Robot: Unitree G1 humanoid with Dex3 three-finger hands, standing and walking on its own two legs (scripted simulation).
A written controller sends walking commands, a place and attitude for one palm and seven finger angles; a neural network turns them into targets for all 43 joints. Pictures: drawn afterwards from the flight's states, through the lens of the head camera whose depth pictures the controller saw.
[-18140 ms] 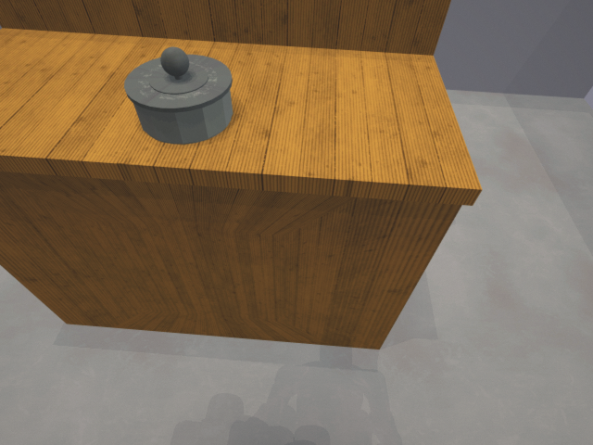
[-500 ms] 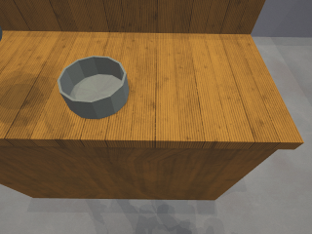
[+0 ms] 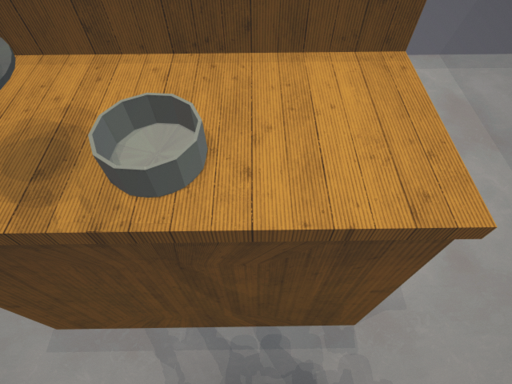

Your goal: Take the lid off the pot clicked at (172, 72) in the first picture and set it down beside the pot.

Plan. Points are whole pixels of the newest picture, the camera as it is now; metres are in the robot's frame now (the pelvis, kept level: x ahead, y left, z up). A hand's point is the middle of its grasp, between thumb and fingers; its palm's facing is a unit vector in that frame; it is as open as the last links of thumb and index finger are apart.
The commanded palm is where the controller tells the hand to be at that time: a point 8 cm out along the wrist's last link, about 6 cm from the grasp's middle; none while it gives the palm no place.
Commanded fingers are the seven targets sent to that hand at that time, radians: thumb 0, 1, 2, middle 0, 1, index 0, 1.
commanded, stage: lower the lid onto the table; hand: left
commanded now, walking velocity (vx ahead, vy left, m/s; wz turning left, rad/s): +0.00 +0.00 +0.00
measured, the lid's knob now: out of the picture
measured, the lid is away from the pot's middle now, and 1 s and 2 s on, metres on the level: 0.23 0.23 0.21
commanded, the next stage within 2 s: none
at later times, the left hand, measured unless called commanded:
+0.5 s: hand out of the picture +0.44 +0.37 +0.26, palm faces -0.25 -0.20 -0.95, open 7.3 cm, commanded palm +0.46 +0.37 +0.34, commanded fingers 0.00 0.65 1.06 -0.79 -0.96 -0.84 -0.99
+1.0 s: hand out of the picture +0.44 +0.37 +0.22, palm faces -0.32 -0.21 -0.92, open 7.3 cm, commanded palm +0.47 +0.37 +0.30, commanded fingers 0.00 0.65 1.06 -0.79 -0.96 -0.84 -0.99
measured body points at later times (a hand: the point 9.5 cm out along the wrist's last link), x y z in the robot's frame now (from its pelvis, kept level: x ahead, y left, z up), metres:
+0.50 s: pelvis +0.00 +0.00 +0.00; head +0.06 +0.00 +0.44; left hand +0.45 +0.37 +0.32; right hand +0.03 -0.28 -0.12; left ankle +0.01 +0.09 -0.74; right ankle -0.04 -0.14 -0.74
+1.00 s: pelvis +0.00 +0.01 +0.00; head +0.06 +0.01 +0.44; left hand +0.46 +0.37 +0.28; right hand +0.02 -0.28 -0.12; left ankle +0.01 +0.09 -0.74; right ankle -0.04 -0.14 -0.74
